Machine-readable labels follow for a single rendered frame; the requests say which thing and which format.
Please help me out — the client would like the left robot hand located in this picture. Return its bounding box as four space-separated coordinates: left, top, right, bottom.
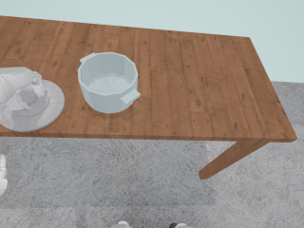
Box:
0 66 45 111

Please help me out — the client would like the robot left forearm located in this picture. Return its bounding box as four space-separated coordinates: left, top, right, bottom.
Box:
0 76 15 120

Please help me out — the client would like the left robot shin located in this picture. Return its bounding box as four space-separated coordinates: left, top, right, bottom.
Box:
118 220 129 226

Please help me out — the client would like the knob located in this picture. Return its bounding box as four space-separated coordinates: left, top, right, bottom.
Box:
18 89 38 106

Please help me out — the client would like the lid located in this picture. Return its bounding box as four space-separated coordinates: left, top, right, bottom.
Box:
0 79 66 132

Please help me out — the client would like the pot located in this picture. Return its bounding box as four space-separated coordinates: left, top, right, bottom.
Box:
78 51 141 114

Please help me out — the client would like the table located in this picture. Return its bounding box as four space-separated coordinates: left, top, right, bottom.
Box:
0 15 297 180

